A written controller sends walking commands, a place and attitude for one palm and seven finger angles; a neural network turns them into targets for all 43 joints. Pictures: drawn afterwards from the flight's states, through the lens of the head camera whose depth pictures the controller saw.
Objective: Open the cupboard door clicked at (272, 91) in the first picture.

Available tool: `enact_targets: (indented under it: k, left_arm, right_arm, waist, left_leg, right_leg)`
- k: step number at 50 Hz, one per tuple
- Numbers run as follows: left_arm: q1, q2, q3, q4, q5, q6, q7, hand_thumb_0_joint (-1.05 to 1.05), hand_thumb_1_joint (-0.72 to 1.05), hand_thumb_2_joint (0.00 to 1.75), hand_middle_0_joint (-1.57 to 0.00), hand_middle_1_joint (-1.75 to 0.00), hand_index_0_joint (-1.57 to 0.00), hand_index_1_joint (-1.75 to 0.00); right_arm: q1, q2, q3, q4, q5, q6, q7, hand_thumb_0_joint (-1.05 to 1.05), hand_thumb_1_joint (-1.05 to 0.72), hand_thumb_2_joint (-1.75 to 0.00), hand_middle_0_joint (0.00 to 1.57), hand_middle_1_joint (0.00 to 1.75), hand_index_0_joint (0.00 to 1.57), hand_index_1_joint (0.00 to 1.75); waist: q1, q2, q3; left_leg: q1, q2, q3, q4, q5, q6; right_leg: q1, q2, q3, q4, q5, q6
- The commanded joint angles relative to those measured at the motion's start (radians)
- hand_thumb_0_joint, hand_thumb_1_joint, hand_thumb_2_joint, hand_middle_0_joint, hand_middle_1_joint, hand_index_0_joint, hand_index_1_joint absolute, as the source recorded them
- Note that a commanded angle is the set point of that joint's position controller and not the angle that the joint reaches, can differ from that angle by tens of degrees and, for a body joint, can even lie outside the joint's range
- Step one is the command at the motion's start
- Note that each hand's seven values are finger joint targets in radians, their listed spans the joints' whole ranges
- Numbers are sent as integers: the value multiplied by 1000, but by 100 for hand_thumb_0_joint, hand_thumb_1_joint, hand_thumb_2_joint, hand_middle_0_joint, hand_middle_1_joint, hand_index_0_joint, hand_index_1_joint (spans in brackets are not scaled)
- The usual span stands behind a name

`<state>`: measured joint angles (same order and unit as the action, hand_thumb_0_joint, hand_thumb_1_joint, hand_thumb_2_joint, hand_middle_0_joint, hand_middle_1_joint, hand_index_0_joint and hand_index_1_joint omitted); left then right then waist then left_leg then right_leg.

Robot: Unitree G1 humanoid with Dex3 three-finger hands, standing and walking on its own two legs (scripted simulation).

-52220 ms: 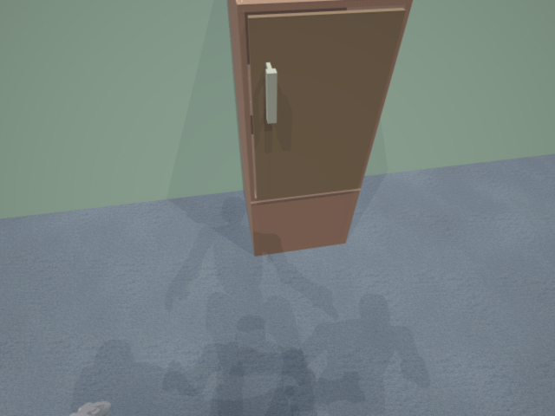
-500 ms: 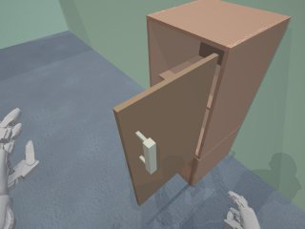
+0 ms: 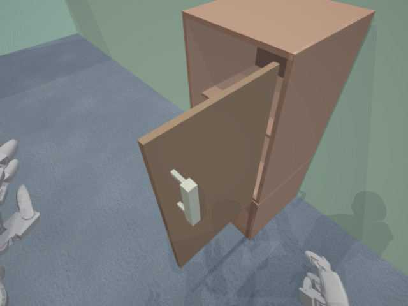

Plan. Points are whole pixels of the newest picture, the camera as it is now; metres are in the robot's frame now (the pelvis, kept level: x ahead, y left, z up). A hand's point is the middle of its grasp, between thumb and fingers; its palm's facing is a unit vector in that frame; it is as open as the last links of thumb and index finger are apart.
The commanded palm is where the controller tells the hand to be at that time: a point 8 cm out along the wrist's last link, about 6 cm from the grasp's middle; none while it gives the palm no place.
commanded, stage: step back with the hand held close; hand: left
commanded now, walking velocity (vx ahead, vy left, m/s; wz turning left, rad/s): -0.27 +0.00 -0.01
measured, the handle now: (184, 197) +0.33 +0.08 +0.03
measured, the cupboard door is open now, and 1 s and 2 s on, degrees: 92 92 92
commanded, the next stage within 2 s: stop stepping back and stand still in 1.00 s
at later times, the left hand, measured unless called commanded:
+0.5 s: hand out of the picture +0.13 +0.29 +0.15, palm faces +0.41 -0.75 -0.52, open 7.4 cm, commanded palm +0.06 +0.33 +0.17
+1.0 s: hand out of the picture +0.05 +0.28 +0.17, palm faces +0.44 -0.79 -0.43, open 7.5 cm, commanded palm -0.01 +0.32 +0.17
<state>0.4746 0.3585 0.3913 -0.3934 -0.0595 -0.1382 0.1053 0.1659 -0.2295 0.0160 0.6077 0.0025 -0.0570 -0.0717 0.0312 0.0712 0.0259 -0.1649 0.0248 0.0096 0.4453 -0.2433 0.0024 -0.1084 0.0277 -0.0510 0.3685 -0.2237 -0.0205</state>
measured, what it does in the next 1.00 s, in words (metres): walks backwards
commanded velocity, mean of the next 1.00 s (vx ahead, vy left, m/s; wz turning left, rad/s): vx -0.32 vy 0.00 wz -0.01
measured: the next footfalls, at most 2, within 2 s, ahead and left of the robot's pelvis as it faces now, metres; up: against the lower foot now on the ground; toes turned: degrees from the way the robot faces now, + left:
right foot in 1.06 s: -0.26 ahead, -0.11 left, +0.00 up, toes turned +2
left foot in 1.22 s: -0.10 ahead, +0.10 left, +0.00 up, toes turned +0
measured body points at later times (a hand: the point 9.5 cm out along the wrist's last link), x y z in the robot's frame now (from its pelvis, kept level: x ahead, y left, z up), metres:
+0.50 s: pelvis -0.07 +0.02 -0.02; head -0.05 +0.03 +0.43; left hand +0.10 +0.33 +0.18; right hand +0.10 -0.21 -0.09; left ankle +0.00 +0.12 -0.74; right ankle -0.03 -0.10 -0.74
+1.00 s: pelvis -0.15 +0.02 -0.01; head -0.12 +0.04 +0.44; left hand +0.03 +0.32 +0.19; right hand +0.03 -0.19 -0.08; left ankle -0.03 +0.12 -0.74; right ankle -0.26 -0.11 -0.71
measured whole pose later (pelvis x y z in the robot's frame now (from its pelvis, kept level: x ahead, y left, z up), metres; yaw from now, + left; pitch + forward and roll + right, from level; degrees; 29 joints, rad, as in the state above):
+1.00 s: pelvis -0.15 +0.02 -0.01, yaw +0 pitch +3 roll -3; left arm 0.54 0.41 0.44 -0.57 -0.05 -0.20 0.17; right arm 0.18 -0.15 0.01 0.63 -0.03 -0.14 -0.04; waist 0.02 0.00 0.00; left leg -0.45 0.05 0.00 0.38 0.01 0.03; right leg -0.22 0.06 -0.01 0.71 -0.49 0.00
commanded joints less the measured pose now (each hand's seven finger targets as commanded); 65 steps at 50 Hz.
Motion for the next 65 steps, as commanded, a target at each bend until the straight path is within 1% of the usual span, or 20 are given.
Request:
enact_targets:
  k: [1,11,17,24,28,30,33,36,38,39,41,48,51,53,54,56,57,59,61,65]
  left_arm:
    - [52,188,102,-212,3,-58,18,0,90,90,-20,-30,-20,-30]
    - [75,241,149,-293,7,-66,54,0,90,90,-20,-30,-20,-30]
    - [79,233,155,-325,21,-97,66,0,90,90,-20,-30,-20,-30]
    - [50,229,193,-313,54,-131,68,0,90,90,-20,-30,-20,-30]
    - [30,212,164,-345,40,-138,63,0,90,90,-20,-30,-20,-30]
    - [18,219,150,-348,32,-136,72,0,90,90,-20,-30,-20,-30]
    - [-6,236,154,-342,31,-127,90,0,90,90,-20,-30,-20,-30]
    - [-2,252,177,-382,28,-132,91,0,90,90,-20,-30,-20,-30]
    - [23,254,224,-387,40,-157,83,0,90,90,-20,-30,-20,-30]
    - [24,256,218,-354,44,-155,80,0,90,90,-20,-30,-20,-30]
    - [19,228,195,-354,32,-153,81,0,90,90,-20,-30,-20,-30]
    - [23,203,114,-387,2,-117,78,0,90,90,-20,-30,-20,-30]
    - [28,253,150,-386,-11,-129,57,0,90,90,-20,-30,-20,-30]
    - [18,325,204,-380,-18,-148,55,0,90,90,-20,-30,-20,-30]
    - [15,345,223,-383,-13,-163,61,0,90,90,-20,-30,-20,-30]
    - [72,318,213,-348,-3,-133,53,0,90,90,-20,-30,-20,-30]
    - [126,316,231,-335,-2,-113,55,0,90,90,-20,-30,-20,-30]
    - [140,294,224,-342,-14,-94,56,0,90,90,-20,-30,-20,-30]
    - [133,281,203,-328,-20,-99,59,0,90,90,-20,-30,-20,-30]
    - [124,267,179,-304,-11,-105,59,0,90,90,-20,-30,-20,-30]
  right_arm:
    - [-96,-120,-56,-180,3,-12,-17,0,-90,-90,20,30,20,30]
    - [-87,-115,-68,-214,15,11,-32,0,-90,-90,20,30,20,30]
    - [-73,-132,-69,-223,12,-16,-28,0,-90,-90,20,30,20,30]
    - [-59,-136,-75,-224,5,-65,-25,0,-90,-90,20,30,20,30]
    - [-35,-124,-76,-203,3,-83,-15,0,-90,-90,20,30,20,30]
    - [-21,-111,-75,-171,-3,-80,-14,0,-90,-90,20,30,20,30]
    - [-27,-91,-67,-143,-4,-65,-9,0,-90,-90,20,30,20,30]
    - [-60,-115,-62,-163,-2,-62,-24,0,-90,-90,20,30,20,30]
    - [-71,-129,-71,-174,-12,-85,-26,0,-90,-90,20,30,20,30]
    - [-75,-110,-76,-172,-17,-91,-28,0,-90,-90,20,30,20,30]
    - [-57,-94,-82,-143,-22,-111,-7,0,-90,-90,20,30,20,30]
    - [-54,-99,-65,-99,-26,-127,14,0,-90,-90,20,30,20,30]
    - [-61,-95,-61,-100,-27,-97,16,0,-90,-90,20,30,20,30]
    - [-83,-75,-52,-111,-22,-71,11,0,-90,-90,20,30,20,30]
    - [-79,-64,-42,-100,-29,-74,5,0,-90,-90,20,30,20,30]
    - [-91,-77,-53,-136,4,-78,-6,0,-90,-90,20,30,20,30]
    - [-94,-65,-42,-151,5,-66,-11,0,-90,-90,20,30,20,30]
    - [-91,-80,-32,-155,4,-58,-22,0,-90,-90,20,30,20,30]
    - [-50,-109,-40,-148,11,-72,-27,0,-90,-90,20,30,20,30]
    - [-51,-121,-43,-144,-2,-99,-24,0,-90,-90,20,30,20,30]
  waist:
    - [-14,-26,-164]
    - [-19,-32,-168]
    - [-24,30,-106]
    - [-16,106,-79]
    - [-37,-67,-90]
    - [-43,-161,-90]
    - [-48,-217,-112]
    - [-40,26,-51]
    - [-26,275,-116]
    - [-31,251,-101]
    - [-29,55,-115]
    - [-26,165,-204]
    - [-20,108,-211]
    - [-27,-102,-209]
    - [-24,-113,-216]
    - [-28,-277,-216]
    - [-30,-236,-215]
    - [-44,-57,-207]
    - [-40,7,-202]
    - [-33,71,-147]
  left_leg:
    - [44,34,-18,-14,351,27]
    - [-69,55,-41,-21,256,29]
    - [-272,84,-106,-114,-97,54]
    - [-588,166,-209,-216,-421,116]
    - [-396,54,-104,-6,-322,60]
    - [-200,-19,-40,225,-195,14]
    - [-78,-30,-20,340,-110,2]
    - [-201,65,-149,-29,-125,39]
    - [-540,286,-427,-364,-528,133]
    - [-550,325,-462,-386,-490,166]
    - [-317,288,-369,-247,-208,176]
    - [-42,195,-198,-274,-7,85]
    - [20,149,-112,-147,206,26]
    - [46,47,-2,97,83,-23]
    - [16,16,23,198,0,-37]
    - [-122,-41,25,333,-47,-20]
    - [-173,-32,20,287,3,-11]
    - [-60,-21,23,114,232,5]
    - [82,68,-64,8,504,45]
    - [-30,117,-179,-81,205,63]
  right_leg:
    - [-30,-103,72,-8,386,18]
    - [-52,-96,87,44,284,21]
    - [-29,-65,85,88,48,21]
    - [146,1,73,322,39,38]
    - [-85,-80,198,104,-74,-2]
    - [-318,-202,312,-66,-212,-68]
    - [-413,-270,266,-75,-104,-95]
    - [-327,-97,132,107,-95,0]
    - [10,63,50,552,-161,44]
    - [-32,65,90,716,-203,37]
    - [-224,36,120,716,-253,26]
    - [-153,52,10,249,-297,9]
    - [-103,1,37,-91,-79,-15]
    - [-240,-194,207,-141,141,-69]
    - [-258,-260,201,-124,307,-80]
    - [-133,-241,139,11,697,-49]
    - [-64,-235,117,71,774,-44]
    - [-87,-176,74,116,627,-9]
    - [-143,-63,42,143,335,48]
    - [-129,-16,45,51,-76,33]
